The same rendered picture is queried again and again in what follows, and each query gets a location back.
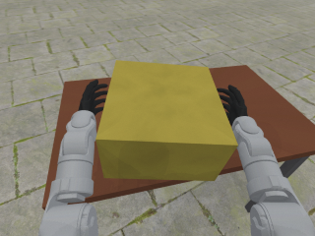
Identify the robot right forearm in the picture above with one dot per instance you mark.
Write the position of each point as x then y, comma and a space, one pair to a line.
266, 183

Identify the left robot hand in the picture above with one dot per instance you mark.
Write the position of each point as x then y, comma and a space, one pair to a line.
88, 101

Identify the carton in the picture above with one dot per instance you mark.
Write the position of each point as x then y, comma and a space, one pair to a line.
163, 122

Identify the right robot hand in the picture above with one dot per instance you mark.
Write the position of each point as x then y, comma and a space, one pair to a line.
236, 107

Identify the table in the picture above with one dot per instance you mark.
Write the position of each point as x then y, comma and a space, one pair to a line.
290, 134

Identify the left robot upper arm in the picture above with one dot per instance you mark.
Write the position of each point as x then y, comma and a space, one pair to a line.
70, 220

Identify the right robot upper arm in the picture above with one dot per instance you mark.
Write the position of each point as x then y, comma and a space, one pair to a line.
279, 219

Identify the robot left forearm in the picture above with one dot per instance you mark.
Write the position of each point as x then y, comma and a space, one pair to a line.
73, 182

